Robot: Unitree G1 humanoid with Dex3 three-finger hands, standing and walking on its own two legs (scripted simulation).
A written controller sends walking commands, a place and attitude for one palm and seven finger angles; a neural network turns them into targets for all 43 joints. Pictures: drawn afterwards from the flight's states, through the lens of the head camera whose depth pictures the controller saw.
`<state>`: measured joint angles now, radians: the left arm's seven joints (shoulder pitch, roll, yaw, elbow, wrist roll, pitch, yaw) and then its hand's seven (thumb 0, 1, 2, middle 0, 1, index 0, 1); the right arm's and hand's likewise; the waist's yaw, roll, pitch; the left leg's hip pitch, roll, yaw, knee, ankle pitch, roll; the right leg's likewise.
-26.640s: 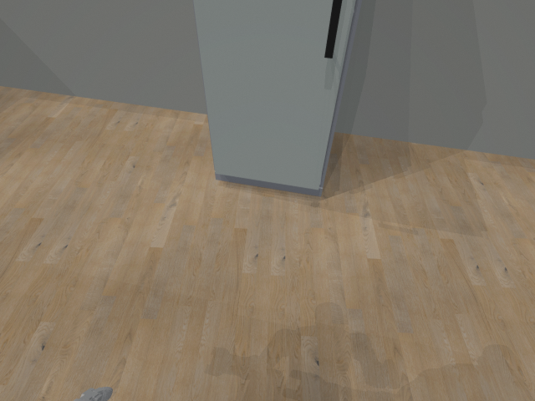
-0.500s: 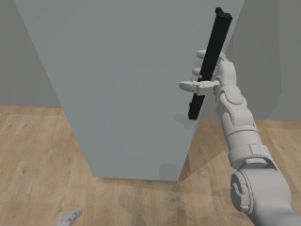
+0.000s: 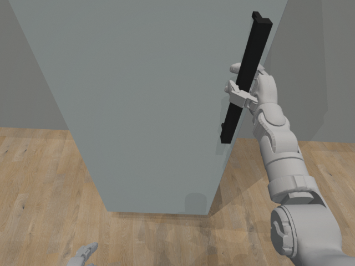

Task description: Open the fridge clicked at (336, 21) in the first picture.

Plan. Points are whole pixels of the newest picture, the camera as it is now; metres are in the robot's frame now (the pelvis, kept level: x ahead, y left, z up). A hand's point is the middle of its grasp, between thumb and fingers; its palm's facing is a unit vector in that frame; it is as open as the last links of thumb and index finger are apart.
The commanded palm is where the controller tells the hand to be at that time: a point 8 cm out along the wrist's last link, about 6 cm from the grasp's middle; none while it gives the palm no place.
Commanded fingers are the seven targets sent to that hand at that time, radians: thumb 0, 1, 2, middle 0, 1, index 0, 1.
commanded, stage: grip the handle and tug to test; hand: right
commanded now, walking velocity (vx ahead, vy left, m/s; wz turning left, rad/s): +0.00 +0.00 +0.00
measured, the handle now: (238, 88) +0.49 -0.10 +0.17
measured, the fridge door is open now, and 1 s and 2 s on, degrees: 0 4 29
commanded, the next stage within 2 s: pull the door a little, standing still in 0.64 s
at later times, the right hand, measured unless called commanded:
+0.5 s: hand (234, 93) +0.44 -0.08 +0.20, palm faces -0.04 +1.00 +0.00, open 6.0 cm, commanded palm +0.40 -0.12 +0.20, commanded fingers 0.00 -0.90 -0.90 0.45 1.40 0.45 1.40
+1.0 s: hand (235, 103) +0.40 -0.08 +0.20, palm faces -0.06 +1.00 +0.00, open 6.0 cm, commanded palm +0.35 -0.13 +0.20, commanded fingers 0.00 -0.90 -0.90 0.45 1.40 0.45 1.40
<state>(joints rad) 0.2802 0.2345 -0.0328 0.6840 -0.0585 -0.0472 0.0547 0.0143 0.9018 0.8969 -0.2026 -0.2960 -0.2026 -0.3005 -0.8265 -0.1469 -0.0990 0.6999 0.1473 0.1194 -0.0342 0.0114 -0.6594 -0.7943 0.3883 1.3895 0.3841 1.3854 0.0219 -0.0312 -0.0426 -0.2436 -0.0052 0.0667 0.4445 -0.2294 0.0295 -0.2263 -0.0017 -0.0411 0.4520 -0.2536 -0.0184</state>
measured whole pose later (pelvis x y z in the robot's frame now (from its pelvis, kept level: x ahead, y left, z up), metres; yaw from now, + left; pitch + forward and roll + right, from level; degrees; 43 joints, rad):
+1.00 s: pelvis +0.02 +0.01 +0.00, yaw +1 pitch +0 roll +0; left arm 0.17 0.23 -0.05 0.58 -0.05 0.07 0.05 0.02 0.90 0.90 -0.20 -0.30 -0.20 -0.30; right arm -0.51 -0.11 -0.08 0.22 0.16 0.34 -0.02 0.01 -0.65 -0.72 0.38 1.40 0.38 1.40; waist 0.00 -0.05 -0.07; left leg -0.16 -0.02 0.06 0.41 -0.25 0.04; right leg -0.13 -0.01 -0.05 0.41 -0.27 -0.01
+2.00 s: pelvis -0.09 +0.11 -0.02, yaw -12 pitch +0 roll -1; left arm 0.17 0.14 0.03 0.59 0.02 -0.10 0.07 0.02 0.90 0.90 -0.20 -0.30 -0.20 -0.30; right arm -0.08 -0.22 0.09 -0.47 -0.01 -0.01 -0.07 -0.12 -0.57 -0.69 0.47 1.40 0.14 1.26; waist 0.09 0.00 0.15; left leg -0.53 -0.05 0.11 0.92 -0.30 0.00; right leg -0.30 -0.04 -0.04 0.55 -0.25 -0.01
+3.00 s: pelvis +0.08 +0.50 +0.00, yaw -58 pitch -1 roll +4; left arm 0.13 0.14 0.01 0.63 0.01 -0.11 0.07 0.02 0.90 0.90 -0.20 -0.30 -0.20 -0.30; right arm -0.02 -0.31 -0.19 -0.46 0.05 -0.07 -0.06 -0.07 -0.59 -0.85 0.45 1.40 0.23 1.34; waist 0.01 -0.01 0.21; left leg -0.52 -0.01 0.02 1.03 -0.39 -0.04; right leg -0.32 -0.11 -0.01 0.55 -0.20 0.01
